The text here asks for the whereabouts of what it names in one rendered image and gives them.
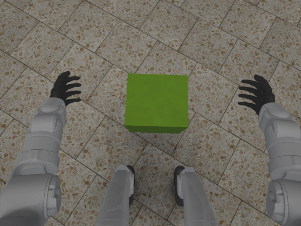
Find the carton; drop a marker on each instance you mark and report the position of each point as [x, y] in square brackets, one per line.
[156, 103]

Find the left robot forearm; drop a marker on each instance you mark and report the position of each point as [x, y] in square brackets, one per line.
[43, 139]

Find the right robot upper arm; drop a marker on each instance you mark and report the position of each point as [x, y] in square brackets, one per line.
[283, 201]

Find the robot right thigh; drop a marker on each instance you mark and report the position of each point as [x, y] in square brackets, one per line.
[197, 208]

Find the right robot forearm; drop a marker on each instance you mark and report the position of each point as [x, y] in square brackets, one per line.
[283, 141]

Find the left robot upper arm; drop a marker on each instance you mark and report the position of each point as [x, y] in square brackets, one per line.
[29, 200]

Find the robot thigh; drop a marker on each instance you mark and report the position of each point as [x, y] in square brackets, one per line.
[115, 207]
[197, 208]

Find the robot right hand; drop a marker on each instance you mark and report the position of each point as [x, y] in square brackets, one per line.
[263, 92]

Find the robot left thigh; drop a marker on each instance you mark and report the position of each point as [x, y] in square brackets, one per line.
[115, 207]

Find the robot left hand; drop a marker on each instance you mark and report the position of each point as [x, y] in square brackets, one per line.
[60, 88]

